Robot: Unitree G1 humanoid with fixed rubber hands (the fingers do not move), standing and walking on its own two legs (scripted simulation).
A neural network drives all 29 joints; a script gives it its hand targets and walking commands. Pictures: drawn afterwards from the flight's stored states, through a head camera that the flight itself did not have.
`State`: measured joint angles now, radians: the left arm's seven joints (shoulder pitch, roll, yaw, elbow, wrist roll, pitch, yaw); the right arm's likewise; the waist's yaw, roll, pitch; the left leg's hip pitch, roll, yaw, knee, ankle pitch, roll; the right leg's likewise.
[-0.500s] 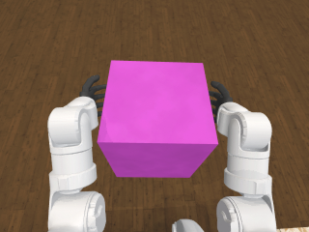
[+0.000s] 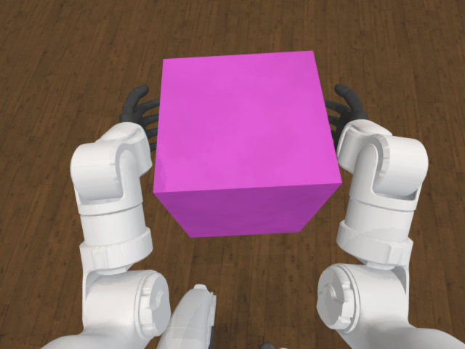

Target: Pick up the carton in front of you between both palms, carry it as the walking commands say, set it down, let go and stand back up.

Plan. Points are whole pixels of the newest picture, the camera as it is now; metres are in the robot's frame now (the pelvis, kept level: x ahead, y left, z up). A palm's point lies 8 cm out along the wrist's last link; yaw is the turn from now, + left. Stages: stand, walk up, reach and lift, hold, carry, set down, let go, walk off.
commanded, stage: carry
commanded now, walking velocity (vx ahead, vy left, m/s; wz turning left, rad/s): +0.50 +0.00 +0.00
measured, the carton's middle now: (241, 159) +0.41 +0.04 +0.05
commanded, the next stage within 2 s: none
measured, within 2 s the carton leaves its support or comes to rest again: neither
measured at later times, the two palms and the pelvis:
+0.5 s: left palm out of the picture +0.76 +0.16 +0.22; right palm out of the picture +0.74 -0.14 +0.21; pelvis +0.36 +0.03 +0.03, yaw +0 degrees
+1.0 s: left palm out of the picture +1.07 +0.19 +0.24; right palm out of the picture +1.05 -0.10 +0.23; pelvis +0.68 +0.05 +0.08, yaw +0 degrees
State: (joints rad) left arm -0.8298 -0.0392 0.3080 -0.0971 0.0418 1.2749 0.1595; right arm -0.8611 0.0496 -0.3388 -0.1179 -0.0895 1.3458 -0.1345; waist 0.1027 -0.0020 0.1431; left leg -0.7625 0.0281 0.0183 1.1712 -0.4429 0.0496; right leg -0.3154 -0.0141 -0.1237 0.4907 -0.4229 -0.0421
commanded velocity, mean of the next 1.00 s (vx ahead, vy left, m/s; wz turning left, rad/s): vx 0.50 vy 0.00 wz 0.00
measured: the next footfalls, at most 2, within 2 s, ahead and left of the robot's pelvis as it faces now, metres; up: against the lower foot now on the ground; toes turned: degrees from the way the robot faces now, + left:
left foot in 0.12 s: +0.28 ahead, +0.12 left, +0.03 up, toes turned +5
right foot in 0.50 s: +0.54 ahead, -0.06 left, +0.07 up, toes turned -6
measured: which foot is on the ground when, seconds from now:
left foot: up 0.00-0.10, down 0.12-0.52, up 0.54-0.88, down 0.90-1.00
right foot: down 0.00-0.14, up 0.16-0.48, down 0.50-0.92, up 0.94-1.00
